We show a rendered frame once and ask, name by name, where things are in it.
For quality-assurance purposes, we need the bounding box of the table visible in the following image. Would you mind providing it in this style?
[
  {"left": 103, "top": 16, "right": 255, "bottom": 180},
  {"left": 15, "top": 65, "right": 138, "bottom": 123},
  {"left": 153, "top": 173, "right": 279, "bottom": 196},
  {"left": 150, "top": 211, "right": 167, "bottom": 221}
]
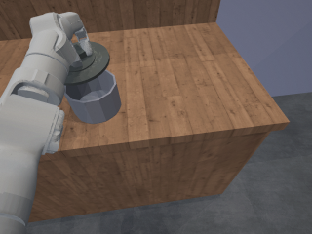
[{"left": 0, "top": 0, "right": 290, "bottom": 223}]

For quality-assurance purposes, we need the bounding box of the lid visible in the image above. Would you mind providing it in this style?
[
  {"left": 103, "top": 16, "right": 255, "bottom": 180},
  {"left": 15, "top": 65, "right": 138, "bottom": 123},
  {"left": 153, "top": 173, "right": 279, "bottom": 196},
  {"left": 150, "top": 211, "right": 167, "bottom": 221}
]
[{"left": 64, "top": 41, "right": 110, "bottom": 86}]

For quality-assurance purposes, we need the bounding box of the robot left hand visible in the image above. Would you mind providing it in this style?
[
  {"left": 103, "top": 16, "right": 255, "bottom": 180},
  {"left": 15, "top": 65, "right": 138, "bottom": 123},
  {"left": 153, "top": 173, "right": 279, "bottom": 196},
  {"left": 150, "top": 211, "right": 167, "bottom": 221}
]
[{"left": 60, "top": 12, "right": 93, "bottom": 68}]

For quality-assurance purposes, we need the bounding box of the knob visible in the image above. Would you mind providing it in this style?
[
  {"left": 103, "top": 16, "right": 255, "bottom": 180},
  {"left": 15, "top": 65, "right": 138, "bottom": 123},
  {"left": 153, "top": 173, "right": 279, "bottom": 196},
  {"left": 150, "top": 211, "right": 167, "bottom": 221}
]
[{"left": 74, "top": 44, "right": 87, "bottom": 59}]

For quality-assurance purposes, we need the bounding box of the pot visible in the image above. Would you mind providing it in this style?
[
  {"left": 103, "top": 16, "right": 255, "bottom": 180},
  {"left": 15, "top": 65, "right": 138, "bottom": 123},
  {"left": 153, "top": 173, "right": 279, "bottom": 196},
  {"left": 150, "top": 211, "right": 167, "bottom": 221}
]
[{"left": 64, "top": 69, "right": 122, "bottom": 124}]

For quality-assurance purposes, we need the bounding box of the left robot upper arm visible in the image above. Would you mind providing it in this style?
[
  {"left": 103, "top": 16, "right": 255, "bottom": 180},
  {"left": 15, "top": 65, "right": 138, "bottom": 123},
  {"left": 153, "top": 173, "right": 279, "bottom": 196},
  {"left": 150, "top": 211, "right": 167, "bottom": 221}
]
[{"left": 0, "top": 94, "right": 65, "bottom": 234}]

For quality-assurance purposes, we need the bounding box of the left robot forearm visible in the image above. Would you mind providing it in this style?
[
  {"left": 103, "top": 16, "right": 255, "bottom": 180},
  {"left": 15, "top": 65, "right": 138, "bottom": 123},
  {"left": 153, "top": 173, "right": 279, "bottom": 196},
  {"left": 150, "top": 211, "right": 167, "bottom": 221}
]
[{"left": 0, "top": 12, "right": 77, "bottom": 112}]

